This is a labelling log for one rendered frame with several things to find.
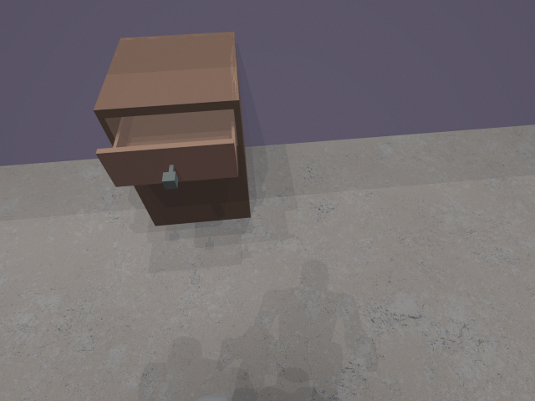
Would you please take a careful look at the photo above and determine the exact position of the cabinet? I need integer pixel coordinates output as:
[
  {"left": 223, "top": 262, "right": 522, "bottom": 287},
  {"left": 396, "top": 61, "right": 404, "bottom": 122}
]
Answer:
[{"left": 94, "top": 32, "right": 251, "bottom": 226}]

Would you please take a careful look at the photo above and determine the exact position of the handle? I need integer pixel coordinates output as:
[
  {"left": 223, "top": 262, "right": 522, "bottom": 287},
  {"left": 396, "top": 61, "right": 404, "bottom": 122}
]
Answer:
[{"left": 162, "top": 165, "right": 178, "bottom": 190}]

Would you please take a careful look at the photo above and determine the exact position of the drawer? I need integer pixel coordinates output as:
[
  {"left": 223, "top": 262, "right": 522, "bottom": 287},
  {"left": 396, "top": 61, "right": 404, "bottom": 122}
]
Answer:
[{"left": 96, "top": 109, "right": 238, "bottom": 187}]

